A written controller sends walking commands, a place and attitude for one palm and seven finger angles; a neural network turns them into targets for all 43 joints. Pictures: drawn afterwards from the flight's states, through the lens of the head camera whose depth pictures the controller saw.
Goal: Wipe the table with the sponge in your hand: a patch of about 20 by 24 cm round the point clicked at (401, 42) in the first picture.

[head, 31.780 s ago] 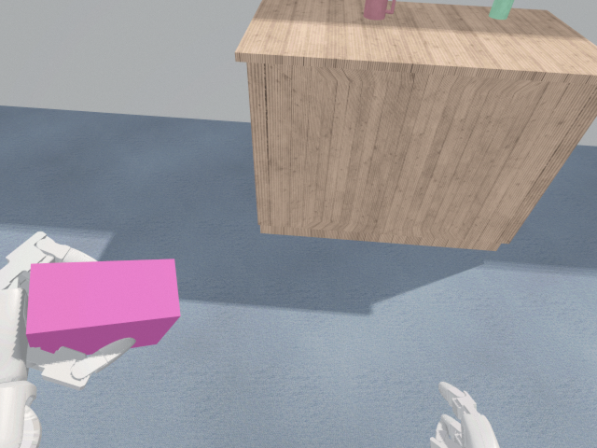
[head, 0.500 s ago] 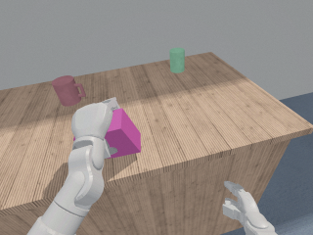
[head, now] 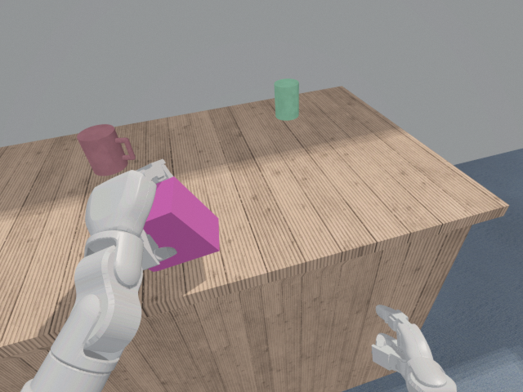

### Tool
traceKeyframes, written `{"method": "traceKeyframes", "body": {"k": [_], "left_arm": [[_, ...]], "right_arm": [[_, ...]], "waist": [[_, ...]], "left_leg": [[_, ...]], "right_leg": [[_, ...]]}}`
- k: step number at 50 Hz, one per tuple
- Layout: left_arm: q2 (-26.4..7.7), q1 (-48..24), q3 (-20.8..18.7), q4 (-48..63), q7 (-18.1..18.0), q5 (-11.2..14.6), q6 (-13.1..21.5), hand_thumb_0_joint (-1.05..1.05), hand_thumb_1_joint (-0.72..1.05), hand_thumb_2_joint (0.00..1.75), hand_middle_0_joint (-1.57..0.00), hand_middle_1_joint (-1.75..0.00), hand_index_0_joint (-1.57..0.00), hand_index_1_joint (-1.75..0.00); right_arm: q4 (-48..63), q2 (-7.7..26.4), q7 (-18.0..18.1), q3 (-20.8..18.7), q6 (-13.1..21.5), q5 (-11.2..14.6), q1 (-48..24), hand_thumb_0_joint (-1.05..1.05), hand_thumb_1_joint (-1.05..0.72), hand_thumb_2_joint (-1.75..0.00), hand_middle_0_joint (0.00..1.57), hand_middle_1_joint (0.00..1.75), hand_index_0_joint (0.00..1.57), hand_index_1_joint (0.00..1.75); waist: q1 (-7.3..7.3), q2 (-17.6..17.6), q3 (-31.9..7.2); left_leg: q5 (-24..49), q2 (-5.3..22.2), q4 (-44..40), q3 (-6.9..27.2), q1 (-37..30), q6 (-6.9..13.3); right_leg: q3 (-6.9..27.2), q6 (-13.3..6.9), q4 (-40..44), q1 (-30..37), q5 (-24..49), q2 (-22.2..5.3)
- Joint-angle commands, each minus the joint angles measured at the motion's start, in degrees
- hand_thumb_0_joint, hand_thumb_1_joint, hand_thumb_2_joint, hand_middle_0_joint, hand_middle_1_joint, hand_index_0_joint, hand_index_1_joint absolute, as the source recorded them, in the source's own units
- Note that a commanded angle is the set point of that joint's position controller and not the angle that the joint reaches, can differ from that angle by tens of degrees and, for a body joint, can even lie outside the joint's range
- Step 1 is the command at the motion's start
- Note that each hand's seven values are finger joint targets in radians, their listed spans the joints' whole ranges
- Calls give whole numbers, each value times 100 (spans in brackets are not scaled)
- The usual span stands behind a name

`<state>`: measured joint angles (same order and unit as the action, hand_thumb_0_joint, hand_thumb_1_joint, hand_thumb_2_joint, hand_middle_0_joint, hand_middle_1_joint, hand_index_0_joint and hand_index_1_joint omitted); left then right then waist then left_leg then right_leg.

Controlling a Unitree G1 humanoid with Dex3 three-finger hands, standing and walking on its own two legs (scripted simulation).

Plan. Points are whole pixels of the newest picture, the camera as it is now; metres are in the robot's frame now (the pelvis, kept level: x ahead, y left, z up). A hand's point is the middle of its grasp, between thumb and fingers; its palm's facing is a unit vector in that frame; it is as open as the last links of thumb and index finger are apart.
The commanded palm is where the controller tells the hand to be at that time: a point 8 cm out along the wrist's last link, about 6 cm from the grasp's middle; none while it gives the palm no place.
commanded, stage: slide back across to the middle lane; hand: left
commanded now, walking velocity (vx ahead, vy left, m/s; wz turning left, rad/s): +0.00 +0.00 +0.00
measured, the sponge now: (171, 234) +0.29 +0.18 +0.14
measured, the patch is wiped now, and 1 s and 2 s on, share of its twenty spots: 0.95 0.95 0.95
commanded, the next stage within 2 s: wipe forward along the middle lane in 0.18 s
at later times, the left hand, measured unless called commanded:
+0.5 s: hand (115, 227) +0.27 +0.25 +0.17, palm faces +0.14 -0.10 -0.98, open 10.2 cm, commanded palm +0.25 +0.25 +0.23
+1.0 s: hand (115, 210) +0.31 +0.27 +0.17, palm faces +0.04 -0.03 -1.00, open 10.2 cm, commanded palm +0.29 +0.27 +0.21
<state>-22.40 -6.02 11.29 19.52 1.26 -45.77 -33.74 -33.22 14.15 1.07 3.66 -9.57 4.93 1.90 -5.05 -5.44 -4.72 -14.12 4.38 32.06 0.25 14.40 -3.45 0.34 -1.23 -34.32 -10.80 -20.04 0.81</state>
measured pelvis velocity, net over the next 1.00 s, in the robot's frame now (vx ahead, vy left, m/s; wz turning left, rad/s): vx -0.02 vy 0.00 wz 0.05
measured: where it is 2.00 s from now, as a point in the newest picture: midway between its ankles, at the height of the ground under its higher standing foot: outside the picture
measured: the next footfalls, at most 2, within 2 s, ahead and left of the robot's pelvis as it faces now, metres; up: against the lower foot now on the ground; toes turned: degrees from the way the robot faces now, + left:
none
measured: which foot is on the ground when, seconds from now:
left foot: down 0.00-1.00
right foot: down 0.00-1.00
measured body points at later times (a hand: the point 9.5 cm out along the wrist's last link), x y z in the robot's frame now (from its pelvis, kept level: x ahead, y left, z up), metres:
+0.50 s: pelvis -0.02 -0.01 +0.00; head -0.06 -0.06 +0.45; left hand +0.26 +0.25 +0.23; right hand +0.24 -0.19 -0.07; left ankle +0.04 +0.16 -0.73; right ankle -0.01 -0.11 -0.73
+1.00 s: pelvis -0.02 +0.00 +0.01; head -0.05 -0.05 +0.45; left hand +0.30 +0.27 +0.22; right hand +0.21 -0.21 -0.09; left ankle +0.04 +0.17 -0.73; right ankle -0.01 -0.11 -0.73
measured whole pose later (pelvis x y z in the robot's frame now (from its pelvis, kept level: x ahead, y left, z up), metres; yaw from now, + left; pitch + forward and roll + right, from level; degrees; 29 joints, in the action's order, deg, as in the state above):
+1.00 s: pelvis -0.02 +0.00 +0.01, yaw +3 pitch -3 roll +0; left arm -27.5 -25.6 10.2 -15.5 9.5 -54.1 -22.4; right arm -39.9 15.8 5.1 2.5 -1.8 4.6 5.9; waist -5.0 -6.4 -2.8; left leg -10.0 3.0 27.9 2.8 14.9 -2.5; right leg -2.1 -0.9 -30.4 -10.3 -16.9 -0.2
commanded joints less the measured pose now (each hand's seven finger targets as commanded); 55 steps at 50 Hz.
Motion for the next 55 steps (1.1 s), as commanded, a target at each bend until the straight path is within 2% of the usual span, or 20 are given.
{"method": "traceKeyframes", "body": {"k": [1, 2, 6, 10, 11, 14, 16, 18, 22, 24, 26, 28, 31, 33, 36, 38, 42, 46, 48, 55], "left_arm": [[-1482, -1145, -1117, 522, -19, -180, -31, 0, 10, 130, -120, -160, -120, -160], [-1267, -1265, -906, 672, 8, -160, 2, 0, 10, 130, -120, -160, -120, -160], [-1692, -1214, -1249, 732, 80, -159, 68, 0, 10, 130, -120, -160, -120, -160], [-1725, -1515, -1181, 222, 176, -211, 145, 0, 10, 130, -120, -160, -120, -160], [-1932, -1597, -1323, 112, 197, -299, 166, 0, 10, 130, -120, -160, -120, -160], [-1701, -1617, -1076, -44, 310, -346, 280, 0, 10, 130, -120, -160, -120, -160], [-1887, -1959, -1157, -298, 365, -427, 317, 0, 10, 130, -120, -160, -120, -160], [-1607, -2208, -862, -604, 426, -477, 401, 0, 10, 130, -120, -160, -120, -160], [-1752, -2976, -778, -1098, 529, -708, 508, 0, 10, 130, -120, -160, -120, -160], [-1845, -2892, -856, -1611, 575, -812, 538, 0, 10, 130, -120, -160, -120, -160], [-1982, -3032, -940, -1796, 643, -893, 558, 0, 10, 130, -120, -160, -120, -160], [-1739, -3248, -695, -2123, 708, -917, 591, 0, 10, 130, -120, -160, -120, -160], [-1892, -3261, -917, -2107, 748, -896, 781, 0, 10, 130, -120, -160, -120, -160], [-1689, -3146, -826, -2310, 766, -796, 894, 0, 10, 130, -120, -160, -120, -160], [-1866, -3175, -994, -2340, 757, -833, 1005, 0, 10, 130, -120, -160, -120, -160], [-1581, -3282, -766, -2396, 725, -820, 1079, 0, 10, 130, -120, -160, -120, -160], [-1716, -3636, -812, -2740, 676, -858, 1109, 0, 10, 130, -120, -160, -120, -160], [-1663, -3697, -784, -2953, 630, -891, 1174, 0, 10, 130, -120, -160, -120, -160], [-1361, -3743, -537, -3086, 628, -844, 1201, 0, 10, 130, -120, -160, -120, -160], [-1402, -4063, -520, -3638, 583, -944, 1284, 0, 10, 130, -120, -160, -120, -160]], "right_arm": [[1105, 504, 113, -190, 423, -25, -1491, 0, -90, -90, 20, 30, 20, 30], [1182, 457, 124, -168, 463, -7, -1524, 0, -90, -90, 20, 30, 20, 30], [1164, 504, 178, -188, 590, -30, -1508, 0, -90, -90, 20, 30, 20, 30], [1030, 515, 284, -168, 748, -42, -1472, 0, -90, -90, 20, 30, 20, 30], [991, 560, 312, -181, 797, -50, -1453, 0, -90, -90, 20, 30, 20, 30], [963, 527, 341, -165, 921, -63, -1475, 0, -90, -90, 20, 30, 20, 30], [870, 571, 378, -169, 981, -60, -1458, 0, -90, -90, 20, 30, 20, 30], [823, 526, 397, -149, 1068, -56, -1427, 0, -90, -90, 20, 30, 20, 30], [699, 553, 456, -137, 1137, -68, -1406, 0, -90, -90, 20, 30, 20, 30], [565, 594, 467, -151, 1136, -100, -1375, 0, -90, -90, 20, 30, 20, 30], [545, 623, 453, -162, 1134, -98, -1348, 0, -90, -90, 20, 30, 20, 30], [519, 587, 448, -148, 1139, -87, -1362, 0, -90, -90, 20, 30, 20, 30], [528, 616, 427, -192, 1153, -102, -1245, 0, -90, -90, 20, 30, 20, 30], [518, 589, 428, -199, 1174, -107, -1197, 0, -90, -90, 20, 30, 20, 30], [512, 651, 415, -234, 1134, -115, -1108, 0, -90, -90, 20, 30, 20, 30], [509, 609, 401, -234, 1144, -98, -1083, 0, -90, -90, 20, 30, 20, 30], [429, 678, 448, -269, 1130, -91, -959, 0, -90, -90, 20, 30, 20, 30], [367, 697, 434, -297, 1124, -70, -857, 0, -90, -90, 20, 30, 20, 30], [373, 674, 431, -297, 1129, -54, -840, 0, -90, -90, 20, 30, 20, 30], [263, 720, 436, -328, 1093, -46, -671, 0, -90, -90, 20, 30, 20, 30]], "waist": [[-208, 343, -607], [-206, 371, -742], [-250, 301, -771], [-186, 571, -480], [-194, 441, -484], [-203, 570, -500], [-139, 446, -465], [-114, 611, -384], [-91, 459, -545], [-112, 674, -501], [-122, 507, -614], [-90, 664, -499], [-123, 499, -793], [-84, 879, -620], [-85, 694, -672], [-50, 714, -579], [1, 846, -529], [30, 570, -596], [66, 738, -547], [129, 844, -517]], "left_leg": [[968, -439, -270, -211, -560, 414], [1040, -469, -244, -232, -590, 435], [1003, -495, -253, -183, -632, 433], [676, -530, -236, -175, -537, 452], [608, -531, -275, -150, -581, 435], [612, -570, -250, -151, -567, 462], [450, -566, -324, -126, -594, 430], [401, -569, -347, -122, -542, 449], [268, -607, -423, -134, -544, 435], [373, -606, -390, -135, -523, 447], [382, -600, -462, -122, -536, 430], [357, -610, -475, -154, -454, 445], [546, -605, -511, -114, -574, 437], [595, -612, -443, -148, -529, 480], [651, -605, -514, -135, -564, 452], [648, -607, -540, -152, -531, 464], [502, -615, -597, -158, -521, 468], [506, -611, -691, -145, -580, 441], [485, -619, -687, -164, -548, 467], [419, -612, -716, -166, -502, 470]], "right_leg": [[53, -228, 841, -342, 1134, 144], [-10, -216, 793, -287, 1205, 132], [95, -209, 867, -274, 1151, 121], [133, -153, 1039, -542, 660, 97], [200, -193, 1078, -565, 495, 109], [138, -157, 1086, -562, 553, 79], [210, -188, 1170, -614, 323, 85], [52, -165, 1150, -651, 348, 79], [23, -194, 1167, -591, 196, 57], [60, -189, 1182, -570, 382, 59], [50, -205, 1148, -471, 422, 64], [-33, -172, 1161, -504, 399, 48], [-51, -207, 1103, -289, 704, 51], [-89, -149, 1129, -335, 911, 38], [-67, -172, 1147, -247, 1002, 49], [-171, -161, 1144, -293, 987, 51], [-175, -160, 1235, -351, 777, 62], [-198, -195, 1252, -311, 787, 75], [-243, -169, 1269, -348, 807, 72], [-255, -174, 1312, -410, 798, 81]]}}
